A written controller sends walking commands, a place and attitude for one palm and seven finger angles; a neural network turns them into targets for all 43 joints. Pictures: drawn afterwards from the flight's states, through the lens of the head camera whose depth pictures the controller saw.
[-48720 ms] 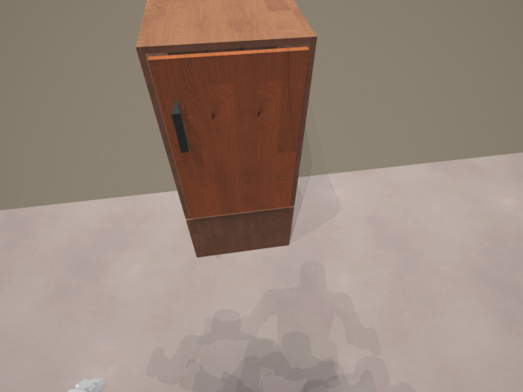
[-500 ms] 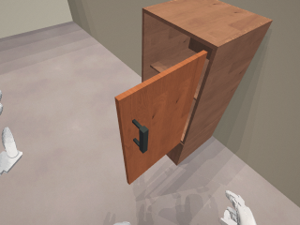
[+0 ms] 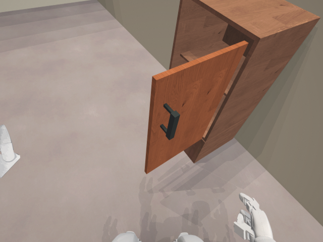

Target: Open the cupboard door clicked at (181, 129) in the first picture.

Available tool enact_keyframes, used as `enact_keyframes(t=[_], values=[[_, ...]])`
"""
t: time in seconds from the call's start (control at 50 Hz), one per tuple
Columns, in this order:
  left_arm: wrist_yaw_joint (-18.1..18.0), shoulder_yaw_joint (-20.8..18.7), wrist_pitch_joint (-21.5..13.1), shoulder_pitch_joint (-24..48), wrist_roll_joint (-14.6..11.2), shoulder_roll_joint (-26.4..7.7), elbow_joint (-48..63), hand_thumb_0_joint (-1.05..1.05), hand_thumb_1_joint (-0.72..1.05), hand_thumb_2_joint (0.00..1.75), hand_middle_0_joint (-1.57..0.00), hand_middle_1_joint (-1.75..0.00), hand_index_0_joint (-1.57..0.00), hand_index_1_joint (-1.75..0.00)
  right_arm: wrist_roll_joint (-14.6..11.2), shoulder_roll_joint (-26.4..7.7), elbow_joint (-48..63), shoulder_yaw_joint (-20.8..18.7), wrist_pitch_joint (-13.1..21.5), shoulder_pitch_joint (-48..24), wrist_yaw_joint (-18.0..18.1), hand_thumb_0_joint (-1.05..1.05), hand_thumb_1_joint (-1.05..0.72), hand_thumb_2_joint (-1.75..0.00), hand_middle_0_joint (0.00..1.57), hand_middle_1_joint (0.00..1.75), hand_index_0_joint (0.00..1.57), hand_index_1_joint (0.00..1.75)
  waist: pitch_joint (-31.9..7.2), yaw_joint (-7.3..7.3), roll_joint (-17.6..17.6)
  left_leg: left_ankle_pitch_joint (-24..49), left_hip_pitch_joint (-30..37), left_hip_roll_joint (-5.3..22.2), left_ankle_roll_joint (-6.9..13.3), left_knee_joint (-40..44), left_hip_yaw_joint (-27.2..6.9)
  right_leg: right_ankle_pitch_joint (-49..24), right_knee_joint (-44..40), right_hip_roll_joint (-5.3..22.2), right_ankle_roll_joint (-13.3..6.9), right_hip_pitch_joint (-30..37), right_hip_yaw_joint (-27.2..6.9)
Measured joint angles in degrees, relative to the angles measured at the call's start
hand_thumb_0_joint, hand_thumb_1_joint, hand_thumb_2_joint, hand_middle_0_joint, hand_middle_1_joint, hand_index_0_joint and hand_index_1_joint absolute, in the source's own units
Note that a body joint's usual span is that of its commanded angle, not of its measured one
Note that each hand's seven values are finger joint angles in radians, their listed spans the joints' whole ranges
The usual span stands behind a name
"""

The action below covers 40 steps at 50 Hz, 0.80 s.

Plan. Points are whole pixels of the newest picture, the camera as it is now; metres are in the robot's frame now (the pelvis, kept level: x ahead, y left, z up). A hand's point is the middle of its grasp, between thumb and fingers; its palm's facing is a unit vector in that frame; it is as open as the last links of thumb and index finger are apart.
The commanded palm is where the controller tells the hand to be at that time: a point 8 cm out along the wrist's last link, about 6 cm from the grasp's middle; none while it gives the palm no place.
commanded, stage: stop stepping back and stand still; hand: left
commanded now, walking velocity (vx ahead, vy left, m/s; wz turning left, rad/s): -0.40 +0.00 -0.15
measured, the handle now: (168, 121) +0.46 +0.01 -0.02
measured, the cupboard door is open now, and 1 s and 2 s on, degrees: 92 92 92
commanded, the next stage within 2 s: let the arm hang, fingers relaxed in 1.66 s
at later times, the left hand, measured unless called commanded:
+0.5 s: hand (17, 199) +0.15 +0.22 +0.18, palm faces +0.35 -0.84 -0.41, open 7.5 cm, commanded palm +0.10 +0.26 +0.19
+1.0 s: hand (39, 217) +0.13 +0.20 +0.17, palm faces +0.31 -0.84 -0.44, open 7.5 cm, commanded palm +0.08 +0.24 +0.19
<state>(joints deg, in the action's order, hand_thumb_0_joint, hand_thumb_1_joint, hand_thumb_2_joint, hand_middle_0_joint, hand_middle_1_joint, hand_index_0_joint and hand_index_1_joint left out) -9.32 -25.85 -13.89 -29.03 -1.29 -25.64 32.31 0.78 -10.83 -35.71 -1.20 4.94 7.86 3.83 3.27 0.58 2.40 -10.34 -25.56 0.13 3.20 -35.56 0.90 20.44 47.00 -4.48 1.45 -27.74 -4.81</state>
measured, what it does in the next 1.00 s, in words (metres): walks backwards: right foot, then left foot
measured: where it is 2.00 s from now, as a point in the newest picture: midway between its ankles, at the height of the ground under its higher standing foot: outside the picture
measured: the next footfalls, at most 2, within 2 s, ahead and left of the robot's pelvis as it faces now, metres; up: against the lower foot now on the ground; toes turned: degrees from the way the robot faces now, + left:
right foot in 0.32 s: -0.13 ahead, -0.10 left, +0.00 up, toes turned -9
left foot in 0.46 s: -0.02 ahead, +0.08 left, +0.00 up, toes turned -7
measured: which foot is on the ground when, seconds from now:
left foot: down 0.00-0.32, up 0.34-0.44, down 0.46-1.00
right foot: up 0.00-0.30, down 0.32-1.00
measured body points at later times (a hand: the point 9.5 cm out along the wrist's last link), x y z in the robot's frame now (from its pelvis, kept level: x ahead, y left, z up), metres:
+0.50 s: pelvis -0.08 -0.02 +0.00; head -0.11 +0.00 +0.45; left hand +0.12 +0.27 +0.20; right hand +0.01 -0.29 -0.09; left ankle +0.01 +0.07 -0.73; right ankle -0.20 -0.09 -0.72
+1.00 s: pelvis -0.11 -0.03 +0.01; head -0.11 -0.04 +0.46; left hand +0.11 +0.24 +0.19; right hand +0.01 -0.29 -0.08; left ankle -0.06 +0.09 -0.72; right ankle -0.17 -0.09 -0.72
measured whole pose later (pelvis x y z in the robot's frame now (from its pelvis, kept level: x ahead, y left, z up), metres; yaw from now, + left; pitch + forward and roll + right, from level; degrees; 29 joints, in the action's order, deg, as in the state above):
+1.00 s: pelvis -0.11 -0.03 +0.01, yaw -9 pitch -1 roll +0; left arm -9.0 -22.0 -10.1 -28.8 -1.7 -20.7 23.7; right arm -0.5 -12.3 -37.6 0.4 6.4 11.6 4.0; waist 1.1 0.6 -0.1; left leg -11.4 -15.2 1.7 -0.6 -27.8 2.3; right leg 18.5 27.0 -3.8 -3.5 -7.5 1.3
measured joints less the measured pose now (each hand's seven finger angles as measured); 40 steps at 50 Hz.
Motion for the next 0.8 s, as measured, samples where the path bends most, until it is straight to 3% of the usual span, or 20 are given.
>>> enact_keyframes(t=[0.06,0.12,0.18,0.24,0.28,0.32,0.36,0.4,0.46,0.52,0.58,0.64,0.68,0.74,0.8], values=[[-0.3,-1.1,0.6,-0.4,-1.0,0.1,0.6,0.02,0.88,0.9,-0.22,-0.3,-0.21,-0.3,0.5,1.7,-0.4,0.3,2.0,-0.6,-0.9,0.02,-0.91,-0.89,0.2,0.3,0.21,0.3,-0.7,0.71,-0.8,1.8,0.2,2.1,0.0,3.4,0.3,5.6,12.0,-1.9,-0.2,0.0,1.7],[-0.6,-0.2,1.4,-1.2,-1.6,1.5,2.3,0.02,0.88,0.9,-0.21,-0.3,-0.21,-0.3,0.2,2.9,-0.4,1.5,3.4,-0.3,-1.8,0.01,-0.91,-0.89,0.2,0.3,0.21,0.3,-2.0,1.58,-1.0,4.7,1.0,4.1,-0.3,7.7,1.7,7.1,11.0,-0.5,0.0,4.5,4.3],[-0.6,1.5,2.6,-1.1,-1.9,2.1,3.0,0.02,0.89,0.9,-0.21,-0.3,-0.2,-0.3,0.3,3.7,0.2,2.9,4.0,0.7,-1.9,0.01,-0.9,-0.89,0.2,0.3,0.21,0.3,-3.2,0.8,-1.1,7.9,1.8,4.8,-0.7,12.4,2.3,9.5,2.5,0.8,-0.5,11.1,5.7],[-0.3,1.9,4.2,-1.3,-2.4,0.7,2.7,0.02,0.89,0.9,-0.21,-0.3,-0.2,-0.3,0.6,4.5,1.3,4.0,3.6,1.8,-1.8,0.01,-0.9,-0.89,0.2,0.3,0.21,0.3,-4.1,-0.9,-0.6,9.7,2.3,4.4,-1.9,17.2,2.2,10.1,-10.4,0.7,-1.6,18.2,7.2],[-0.1,1.0,5.0,-2.8,-2.9,-1.1,3.1,0.02,0.89,0.9,-0.21,-0.3,-0.2,-0.3,0.5,4.6,2.4,4.6,2.8,2.5,-1.8,0.01,-0.9,-0.89,0.2,0.3,0.21,0.3,-4.5,-1.79,0.5,8.7,1.2,3.3,-2.9,17.8,2.9,6.4,-20.9,0.9,-2.9,22.7,8.4],[0.2,-1.1,5.0,-5.4,-3.2,-3.3,4.1,0.02,0.89,0.9,-0.21,-0.3,-0.2,-0.3,0.8,3.9,3.5,5.0,1.8,2.3,-2.0,0.01,-0.9,-0.89,0.2,0.3,0.21,0.3,-4.7,-1.47,2.5,5.9,-2.4,1.9,-3.7,13.2,4.9,1.0,-27.4,2.6,-5.0,24.4,7.1],[0.8,0.0,4.9,-6.1,-3.3,-2.7,3.4,0.02,0.88,0.9,-0.21,-0.3,-0.2,-0.3,0.6,1.7,1.4,4.4,0.6,2.2,-1.9,0.01,-0.9,-0.89,0.2,0.3,0.21,0.3,-3.9,-1.23,-0.9,2.3,-3.9,3.2,-3.9,6.7,2.8,0.2,-25.2,0.6,-5.0,24.2,7.0],[1.0,0.9,4.8,-6.9,-3.2,-2.5,2.4,0.02,0.88,0.9,-0.21,-0.3,-0.21,-0.3,-0.4,0.4,-0.9,3.7,-0.2,4.5,-1.7,0.01,-0.9,-0.89,0.2,0.3,0.21,0.3,-5.0,-0.53,-1.6,0.4,-2.8,2.7,-3.7,1.0,1.7,1.3,-23.6,0.2,-4.6,25.0,6.2],[0.6,1.4,4.3,-5.8,-2.5,-1.0,-0.5,0.01,0.88,0.9,-0.22,-0.3,-0.21,-0.3,-1.2,-1.8,-2.8,2.8,-0.4,8.6,-0.8,0.01,-0.9,-0.89,0.2,0.3,0.21,0.3,-7.5,-0.2,-1.7,-0.4,2.8,1.7,-2.6,1.4,2.2,3.7,-20.5,0.4,-4.2,25.6,5.5],[0.0,1.5,4.2,-0.6,-2.0,1.1,-5.8,0.01,0.88,0.9,-0.22,-0.3,-0.21,-0.3,-1.4,-2.8,-4.3,1.8,-0.2,9.5,0.5,0.02,-0.9,-0.89,0.2,0.3,0.21,0.3,-7.3,-1.13,-0.2,-1.3,4.1,-0.2,-1.2,1.4,2.9,6.5,-14.6,2.4,-3.5,24.2,5.7],[-0.4,1.1,4.9,2.1,-1.7,2.7,-8.7,0.01,0.88,0.9,-0.21,-0.3,-0.21,-0.3,-0.8,-2.6,-4.1,1.4,1.0,8.4,0.8,0.02,-0.91,-0.89,0.2,0.3,0.21,0.3,-6.3,-2.42,0.1,0.6,4.4,-0.6,-1.0,3.1,3.8,8.0,-8.1,3.0,-2.5,19.7,5.2],[-0.1,1.2,4.7,0.9,-1.3,2.1,-7.3,0.02,0.89,0.9,-0.21,-0.3,-0.2,-0.3,-0.5,-1.4,-2.2,1.5,1.9,7.7,0.6,0.02,-0.91,-0.89,0.2,0.3,0.2,0.3,-4.8,-4.08,-0.1,2.7,4.4,-0.3,-1.7,5.4,3.4,4.8,-12.1,2.9,-3.5,18.6,6.4],[0.5,2.1,3.9,-1.7,-1.1,1.9,-5.2,0.02,0.89,0.9,-0.21,-0.3,-0.2,-0.3,-0.4,-1.0,-1.2,1.4,1.8,8.2,0.1,0.02,-0.91,-0.89,0.2,0.3,0.2,0.3,-4.5,-4.89,-1.5,-1.5,2.9,0.3,-2.6,3.6,1.6,1.9,-14.2,1.8,-5.1,18.9,7.8],[0.9,2.3,2.1,-6.6,-1.0,1.5,-2.2,0.02,0.88,0.9,-0.21,-0.3,-0.21,-0.3,-0.6,-0.5,-2.0,1.5,0.9,9.2,-0.7,0.02,-0.91,-0.89,0.2,0.3,0.2,0.3,-5.8,-2.83,-1.4,-5.9,-0.1,-0.2,-3.7,-7.9,-0.3,0.0,-17.7,1.1,-6.3,19.2,6.7],[0.4,1.7,0.3,-6.6,-0.6,1.4,-3.8,0.01,0.88,0.9,-0.22,-0.3,-0.21,-0.3,-0.8,-0.6,-3.1,1.7,1.1,10.0,-0.2,0.02,-0.91,-0.89,0.2,0.3,0.21,0.3,-6.0,-1.0,-1.3,-6.1,1.9,0.3,-3.5,-7.4,0.2,-1.4,-20.2,1.1,-6.3,20.1,6.0]])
